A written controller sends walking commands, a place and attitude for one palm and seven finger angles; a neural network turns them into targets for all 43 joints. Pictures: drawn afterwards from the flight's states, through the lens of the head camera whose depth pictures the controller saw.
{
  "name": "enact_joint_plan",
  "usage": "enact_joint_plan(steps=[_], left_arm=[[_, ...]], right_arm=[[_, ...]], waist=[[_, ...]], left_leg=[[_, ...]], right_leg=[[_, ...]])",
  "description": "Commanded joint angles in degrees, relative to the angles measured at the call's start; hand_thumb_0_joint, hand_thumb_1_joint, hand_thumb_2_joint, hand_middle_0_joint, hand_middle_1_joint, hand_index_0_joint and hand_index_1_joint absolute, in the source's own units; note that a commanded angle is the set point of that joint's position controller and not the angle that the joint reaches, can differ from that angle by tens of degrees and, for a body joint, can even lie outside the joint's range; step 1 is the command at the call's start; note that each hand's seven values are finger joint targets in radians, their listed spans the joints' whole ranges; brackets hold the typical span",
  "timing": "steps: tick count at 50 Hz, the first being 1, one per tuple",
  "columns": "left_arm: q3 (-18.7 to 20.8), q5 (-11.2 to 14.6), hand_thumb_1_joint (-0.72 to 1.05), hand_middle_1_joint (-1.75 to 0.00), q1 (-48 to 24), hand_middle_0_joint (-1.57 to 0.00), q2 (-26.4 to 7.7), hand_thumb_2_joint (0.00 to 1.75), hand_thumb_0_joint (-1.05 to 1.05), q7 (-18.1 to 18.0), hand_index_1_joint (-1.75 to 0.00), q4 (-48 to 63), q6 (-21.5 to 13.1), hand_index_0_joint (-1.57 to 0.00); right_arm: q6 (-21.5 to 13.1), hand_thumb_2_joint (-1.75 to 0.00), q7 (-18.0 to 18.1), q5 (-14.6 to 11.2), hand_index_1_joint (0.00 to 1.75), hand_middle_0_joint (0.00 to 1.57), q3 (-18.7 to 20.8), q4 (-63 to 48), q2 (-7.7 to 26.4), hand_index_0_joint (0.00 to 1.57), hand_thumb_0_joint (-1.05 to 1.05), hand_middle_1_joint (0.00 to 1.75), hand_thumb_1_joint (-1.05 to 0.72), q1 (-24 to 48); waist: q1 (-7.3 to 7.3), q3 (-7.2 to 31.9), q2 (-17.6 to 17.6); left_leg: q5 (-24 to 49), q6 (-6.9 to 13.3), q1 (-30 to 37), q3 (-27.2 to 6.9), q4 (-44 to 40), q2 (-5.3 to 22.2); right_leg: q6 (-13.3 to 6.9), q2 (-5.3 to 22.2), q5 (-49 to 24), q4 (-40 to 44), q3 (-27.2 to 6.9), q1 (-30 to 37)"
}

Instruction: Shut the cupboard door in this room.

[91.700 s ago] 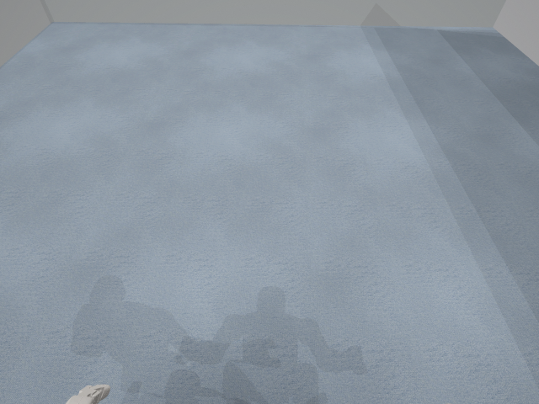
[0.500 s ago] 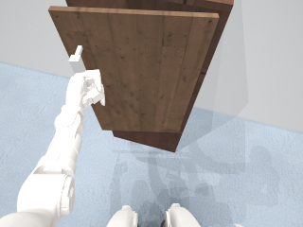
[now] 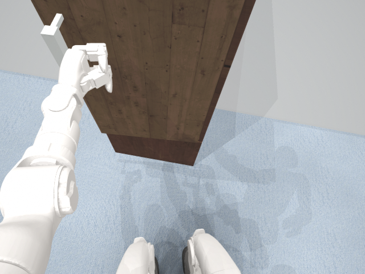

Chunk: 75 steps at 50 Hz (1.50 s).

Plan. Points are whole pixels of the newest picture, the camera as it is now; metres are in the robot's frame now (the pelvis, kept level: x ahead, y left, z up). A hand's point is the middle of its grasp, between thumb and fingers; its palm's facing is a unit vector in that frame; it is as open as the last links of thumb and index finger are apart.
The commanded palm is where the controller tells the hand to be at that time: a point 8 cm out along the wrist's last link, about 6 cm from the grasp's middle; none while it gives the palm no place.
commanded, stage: push the door shut along its arc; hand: left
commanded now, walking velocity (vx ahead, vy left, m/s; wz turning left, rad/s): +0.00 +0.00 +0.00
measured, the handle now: (69, 56) +0.58 +0.19 +0.08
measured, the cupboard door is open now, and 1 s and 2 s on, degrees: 5 0 0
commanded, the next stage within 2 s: pull the fist back off the door in 0.84 s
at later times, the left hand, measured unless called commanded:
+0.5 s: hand (117, 57) +0.56 +0.09 +0.09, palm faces -0.33 -0.94 -0.02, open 3.2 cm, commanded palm +0.58 +0.12 +0.08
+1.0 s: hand (121, 56) +0.56 +0.08 +0.09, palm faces -0.33 -0.94 +0.01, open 3.4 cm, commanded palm +0.60 +0.07 +0.08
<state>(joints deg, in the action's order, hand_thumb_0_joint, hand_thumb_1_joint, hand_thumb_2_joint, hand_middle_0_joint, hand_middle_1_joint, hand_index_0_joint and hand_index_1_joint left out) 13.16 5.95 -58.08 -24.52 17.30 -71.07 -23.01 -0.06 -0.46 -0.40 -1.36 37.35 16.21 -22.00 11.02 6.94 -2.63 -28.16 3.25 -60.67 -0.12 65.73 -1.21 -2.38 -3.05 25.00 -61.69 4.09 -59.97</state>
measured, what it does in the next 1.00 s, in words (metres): stands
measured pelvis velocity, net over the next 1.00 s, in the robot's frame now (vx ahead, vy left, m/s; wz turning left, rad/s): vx -0.01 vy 0.01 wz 0.00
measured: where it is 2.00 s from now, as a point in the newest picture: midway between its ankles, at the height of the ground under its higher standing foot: outside the picture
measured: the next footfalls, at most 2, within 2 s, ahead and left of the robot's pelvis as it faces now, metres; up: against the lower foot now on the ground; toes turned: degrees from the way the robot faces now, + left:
none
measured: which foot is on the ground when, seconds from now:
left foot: down 0.00-1.00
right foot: down 0.00-1.00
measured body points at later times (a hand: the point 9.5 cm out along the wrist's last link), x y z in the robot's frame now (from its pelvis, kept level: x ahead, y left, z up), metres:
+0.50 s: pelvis +0.01 +0.00 -0.01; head +0.17 +0.02 +0.41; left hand +0.57 +0.14 +0.09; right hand -0.02 -0.26 -0.11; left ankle +0.02 +0.08 -0.65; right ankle +0.04 -0.10 -0.65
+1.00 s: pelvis -0.01 +0.01 -0.03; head +0.16 +0.04 +0.39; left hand +0.57 +0.13 +0.09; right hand -0.04 -0.26 -0.12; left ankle +0.02 +0.08 -0.65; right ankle +0.04 -0.10 -0.65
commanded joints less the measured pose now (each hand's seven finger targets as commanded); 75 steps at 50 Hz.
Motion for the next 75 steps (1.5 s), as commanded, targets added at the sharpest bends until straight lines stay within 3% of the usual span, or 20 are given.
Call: enact_joint_plan(steps=[1, 3, 6, 9, 12, 14, 17, 27, 30, 40, 47, 48, 52, 55, 57, 60, 66, 70, 72, 75], left_arm=[[3.4, 0.2, 0.9, -1.5, -33.1, -1.3, -12.1, 0.9, 0.0, -0.4, -1.5, 11.0, -2.5, -1.3], [4.7, -0.6, 0.9, -1.5, -33.0, -1.3, -14.0, 0.9, 0.0, -0.6, -1.5, 9.3, -1.9, -1.3], [7.3, -1.4, 0.9, -1.5, -32.4, -1.3, -17.7, 0.9, 0.0, -0.3, -1.5, 11.0, -2.1, -1.3], [5.8, -1.6, 0.9, -1.5, -31.1, -1.3, -16.1, 0.9, 0.0, 1.1, -1.5, 12.3, -1.3, -1.3], [2.3, -1.3, 0.9, -1.5, -34.5, -1.3, -12.3, 0.9, 0.0, 1.9, -1.5, 11.6, -0.1, -1.3], [4.3, -1.3, 0.9, -1.5, -36.2, -1.3, -15.1, 0.9, 0.0, 1.9, -1.5, 11.1, 0.7, -1.3], [1.1, -0.9, 0.9, -1.5, -40.2, -1.3, -11.6, 0.9, 0.0, 2.8, -1.5, 11.1, 1.0, -1.3], [-0.3, -0.8, 0.9, -1.5, -47.4, -1.3, -11.8, 0.9, 0.0, 4.7, -1.5, 8.6, 2.0, -1.3], [-3.0, -0.8, 0.9, -1.5, -50.7, -1.3, -8.0, 0.9, 0.0, 4.9, -1.5, 9.2, 2.2, -1.3], [-7.9, -0.9, 0.9, -1.5, -59.9, -1.3, -2.6, 0.9, 0.0, 4.8, -1.5, 9.7, 4.1, -1.3], [-7.2, -0.7, 0.9, -1.5, -60.7, -1.3, -3.8, 0.9, 0.0, 4.7, -1.5, 6.9, 5.9, -1.3], [4.8, 2.4, 0.9, -1.5, -61.7, -1.3, -7.0, 0.9, 0.0, -7.4, -1.5, 5.8, 6.7, -1.3], [3.3, -2.8, 0.9, -1.5, -60.4, -1.3, 1.3, 0.9, 0.0, -27.2, -1.5, 4.5, 4.8, -1.3], [3.0, -9.4, 0.9, -1.5, -62.8, -1.3, -0.2, 0.9, 0.0, -36.1, -1.5, 4.6, -0.7, -1.3], [-0.5, -14.5, 0.9, -1.5, -63.0, -1.3, -0.1, 0.9, 0.0, -36.9, -1.5, 3.2, -3.7, -1.3], [-0.7, -16.5, 0.9, -1.5, -62.0, -1.3, -3.6, 0.9, 0.0, -35.1, -1.5, 1.8, -5.8, -1.3], [-1.7, -11.6, 0.9, -1.5, -55.4, -1.3, -0.6, 0.9, 0.0, -30.5, -1.5, 2.9, -5.0, -1.3], [-2.6, -8.2, 0.9, -1.5, -48.8, -1.3, 3.7, 0.9, 0.0, -29.1, -1.5, 4.0, -4.7, -1.3], [-1.0, -7.4, 0.9, -1.5, -45.6, -1.3, 2.7, 0.9, 0.0, -29.2, -1.5, 3.9, -4.7, -1.3], [0.5, -7.0, 0.9, -1.5, -38.9, -1.3, 2.7, 0.9, 0.0, -29.4, -1.5, 8.6, -6.4, -1.3]], right_arm=[[-1.0, -0.9, 0.4, 0.5, 0.3, 0.2, 3.1, -3.1, 10.2, 0.2, 0.0, 0.3, -0.9, -9.9], [-0.9, -0.9, 0.3, 0.7, 0.3, 0.2, 2.9, -3.2, 10.3, 0.2, 0.0, 0.3, -0.9, -10.6], [-0.6, -0.9, -0.1, 1.0, 0.3, 0.2, 3.0, -4.1, 10.3, 0.2, 0.0, 0.3, -0.9, -11.5], [0.1, -0.9, -0.4, 0.8, 0.3, 0.2, 3.2, -4.7, 10.1, 0.2, 0.0, 0.3, -0.9, -11.8], [0.4, -0.9, -0.3, 0.5, 0.3, 0.2, 3.3, -3.9, 10.0, 0.2, 0.0, 0.3, -0.9, -12.3], [0.5, -0.9, 0.0, 0.5, 0.3, 0.2, 3.4, -3.3, 10.4, 0.2, 0.0, 0.3, -0.9, -13.1], [-0.1, -0.9, 0.2, 0.7, 0.3, 0.2, 3.3, -2.3, 10.1, 0.2, 0.0, 0.3, -0.9, -13.2], [-2.1, -0.9, 0.6, 1.3, 0.3, 0.2, 3.0, -0.2, 10.6, 0.2, 0.0, 0.3, -0.9, -13.7], [-2.7, -0.9, 0.6, 1.4, 0.3, 0.2, 3.2, 0.4, 10.5, 0.2, 0.0, 0.3, -0.9, -13.8], [-5.1, -0.9, 1.2, 1.9, 0.3, 0.2, 3.1, 3.3, 11.2, 0.2, 0.0, 0.3, -0.9, -13.5], [-7.0, -0.9, 1.8, 1.9, 0.3, 0.2, 2.3, 4.1, 11.6, 0.2, 0.0, 0.3, -0.9, -13.4], [-7.3, -0.9, 1.4, 3.2, 0.3, 0.2, 1.8, 2.1, 10.6, 0.2, 0.0, 0.3, -0.9, -15.6], [-7.0, -0.9, -2.2, 5.9, 0.3, 0.2, 2.7, 2.0, 9.9, 0.2, 0.0, 0.3, -0.9, -15.9], [-6.8, -0.9, -4.5, 7.7, 0.3, 0.2, 3.1, 2.6, 10.1, 0.2, 0.0, 0.3, -0.9, -16.3], [-6.5, -0.9, -5.9, 8.0, 0.3, 0.2, 3.7, 3.0, 10.3, 0.2, 0.0, 0.3, -0.9, -16.6], [-5.9, -0.9, -6.4, 7.7, 0.3, 0.2, 3.9, 2.9, 10.8, 0.2, 0.0, 0.3, -0.9, -17.0], [-5.2, -0.9, -6.2, 6.1, 0.3, 0.2, 4.0, 1.7, 10.7, 0.2, 0.0, 0.3, -0.9, -16.3], [-4.7, -0.9, -5.9, 5.7, 0.3, 0.2, 4.0, 1.1, 10.1, 0.2, 0.0, 0.3, -0.9, -16.4], [-4.1, -0.9, -5.9, 5.6, 0.3, 0.2, 4.1, 1.1, 9.9, 0.2, 0.0, 0.3, -0.9, -16.5], [-3.3, -0.9, -6.0, 5.5, 0.3, 0.2, 4.3, -0.1, 9.3, 0.2, 0.0, 0.3, -0.9, -16.4]], waist=[[3.71, 27.6, -5.2], [3.88, 27.7, -4.5], [2.7, 32.7, -6.8], [2.65, 33.0, -6.5], [4.73, 30.7, -6.3], [5.31, 30.3, -4.4], [6.61, 30.2, -6.4], [8.48, 31.2, -9.7], [9.63, 31.2, -11.8], [12.46, 31.6, -15.6], [13.14, 30.3, -14.5], [11.06, 29.3, -14.8], [11.79, 27.8, -11.1], [12.39, 29.2, -11.1], [13.31, 29.5, -13.0], [13.04, 30.6, -12.4], [10.28, 31.3, -12.8], [8.74, 30.3, -9.8], [7.84, 28.9, -7.4], [4.77, 32.3, -7.4]], left_leg=[[16.3, -0.9, 20.4, -6.2, -6.6, 1.6], [17.1, -0.8, 18.8, -6.0, -5.9, 1.7], [22.0, -0.9, 20.2, -5.5, -4.8, 1.7], [23.9, -1.0, 20.7, -5.2, -4.8, 1.8], [23.3, -1.0, 22.3, -5.9, -5.0, 2.1], [22.3, -0.6, 20.8, -5.6, -4.9, 2.1], [22.6, -0.7, 22.7, -6.2, -4.3, 2.1], [23.1, -0.7, 23.7, -7.2, -2.2, 2.2], [24.5, -0.8, 26.5, -8.2, -1.8, 2.3], [21.2, -0.9, 30.5, -10.6, -1.4, 2.6], [15.2, -1.0, 27.2, -10.9, -1.7, 2.7], [9.0, -1.7, 21.2, -11.1, -3.4, 3.0], [3.1, -2.8, 19.9, -13.5, -6.2, 3.2], [2.0, -3.1, 19.3, -12.9, -5.9, 2.9], [0.8, -3.0, 20.5, -12.9, -5.7, 3.0], [1.6, -2.7, 19.7, -12.1, -5.8, 2.5], [1.5, -3.0, 22.0, -12.5, -8.1, 2.8], [4.5, -2.7, 22.0, -10.8, -8.6, 2.5], [6.4, -2.4, 20.1, -8.9, -8.5, 2.0], [13.2, -2.3, 21.6, -6.4, -8.2, 1.6]], right_leg=[[0.3, 0.2, -10.3, 7.1, -3.9, 8.3], [0.4, 0.1, -11.2, 6.6, -4.0, 8.9], [0.2, 0.0, -15.7, 5.2, -4.2, 11.3], [0.4, -0.2, -18.5, 5.4, -4.2, 12.8], [0.6, -0.4, -17.0, 6.1, -3.6, 9.4], [0.7, -0.5, -16.9, 6.6, -3.8, 10.4], [0.6, -0.5, -16.0, 6.6, -3.5, 7.2], [-0.1, -0.9, -13.8, 5.3, -2.7, 2.4], [-0.3, -1.0, -13.0, 4.7, -2.1, -1.9], [-0.3, -1.0, -8.7, 3.4, -0.6, -10.5], [-0.4, -0.9, -6.1, 3.0, 0.0, -11.8], [0.1, -0.3, -5.0, 3.8, -1.4, -9.2], [1.4, 0.4, -3.1, 3.5, -0.7, -10.4], [1.7, 0.6, -2.2, 3.3, -0.9, -10.5], [1.4, 0.8, -1.6, 3.4, -1.2, -11.7], [0.9, 0.8, -1.8, 3.8, -1.6, -8.4], [0.7, 0.7, -2.9, 4.8, -1.5, -5.1], [0.8, 0.3, -4.3, 6.2, -1.4, -1.4], [0.7, 0.1, -4.8, 7.2, -1.5, 1.6], [0.5, -0.1, -8.8, 7.8, -2.1, 7.2]])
